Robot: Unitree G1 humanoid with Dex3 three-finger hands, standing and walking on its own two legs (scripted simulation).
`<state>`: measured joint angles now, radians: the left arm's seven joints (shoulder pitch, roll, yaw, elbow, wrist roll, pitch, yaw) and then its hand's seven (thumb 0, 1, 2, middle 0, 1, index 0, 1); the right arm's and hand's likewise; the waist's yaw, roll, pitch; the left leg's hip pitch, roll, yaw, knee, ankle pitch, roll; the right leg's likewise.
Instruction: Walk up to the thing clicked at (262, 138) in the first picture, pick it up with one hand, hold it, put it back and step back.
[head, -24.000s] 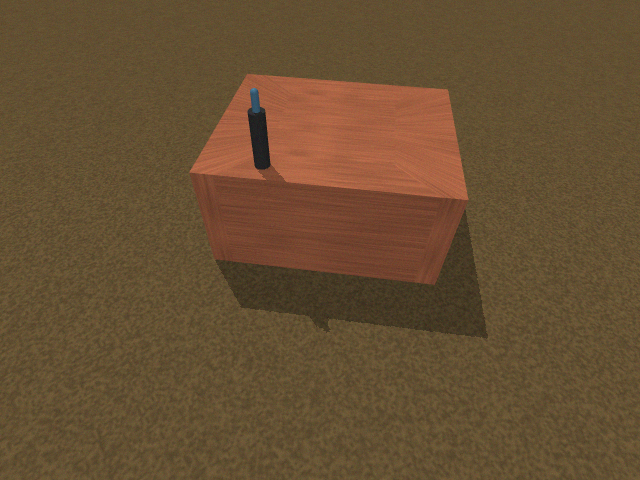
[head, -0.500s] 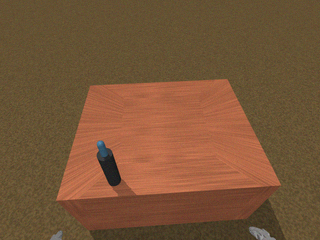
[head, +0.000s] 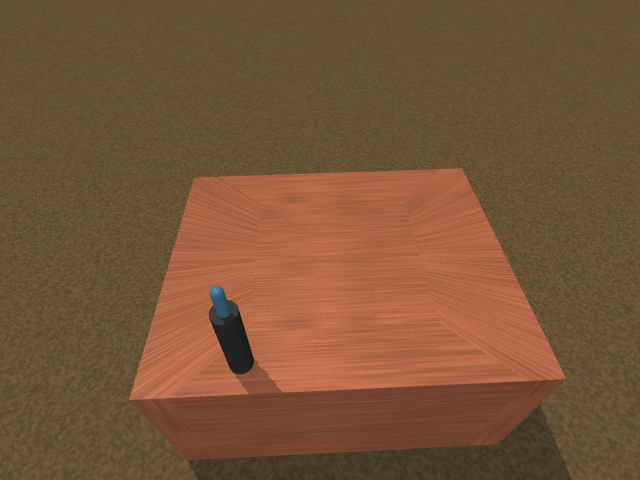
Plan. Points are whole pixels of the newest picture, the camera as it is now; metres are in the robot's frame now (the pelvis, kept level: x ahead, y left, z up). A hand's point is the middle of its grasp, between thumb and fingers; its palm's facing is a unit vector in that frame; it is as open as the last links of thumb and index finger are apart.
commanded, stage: home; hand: left
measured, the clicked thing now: (230, 330) +0.44 +0.18 -0.19
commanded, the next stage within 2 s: stand in 0.88 s
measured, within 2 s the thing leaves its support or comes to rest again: neither
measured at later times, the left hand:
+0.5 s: hand out of the picture +0.05 +0.26 -0.15, palm faces -0.03 -0.93 -0.36, open 17.5 cm
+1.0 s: hand out of the picture +0.07 +0.26 -0.15, palm faces -0.03 -0.93 -0.37, open 17.5 cm
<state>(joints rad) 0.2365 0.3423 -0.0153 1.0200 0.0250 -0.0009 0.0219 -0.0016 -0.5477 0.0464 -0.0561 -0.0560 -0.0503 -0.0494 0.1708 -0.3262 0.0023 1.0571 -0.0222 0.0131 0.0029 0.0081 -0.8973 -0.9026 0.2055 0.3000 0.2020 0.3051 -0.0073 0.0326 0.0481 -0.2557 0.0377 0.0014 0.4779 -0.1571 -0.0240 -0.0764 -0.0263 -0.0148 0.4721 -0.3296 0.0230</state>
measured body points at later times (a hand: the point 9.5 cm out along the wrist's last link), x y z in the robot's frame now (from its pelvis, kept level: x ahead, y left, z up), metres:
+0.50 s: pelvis +0.01 +0.00 +0.01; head +0.01 -0.01 +0.46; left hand +0.05 +0.30 -0.13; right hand +0.07 -0.30 -0.13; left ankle +0.07 +0.13 -0.74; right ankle -0.04 -0.13 -0.74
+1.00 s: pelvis +0.01 +0.01 +0.01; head +0.02 +0.00 +0.46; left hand +0.07 +0.31 -0.12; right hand +0.08 -0.29 -0.13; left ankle +0.07 +0.13 -0.74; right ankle -0.04 -0.13 -0.74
